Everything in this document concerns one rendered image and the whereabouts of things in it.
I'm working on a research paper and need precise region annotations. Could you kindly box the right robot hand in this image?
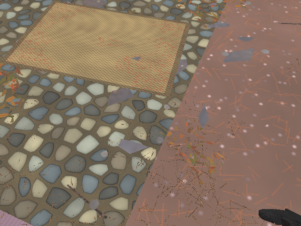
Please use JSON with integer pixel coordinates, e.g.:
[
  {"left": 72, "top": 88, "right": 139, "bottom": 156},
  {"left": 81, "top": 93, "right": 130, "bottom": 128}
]
[{"left": 259, "top": 208, "right": 301, "bottom": 226}]

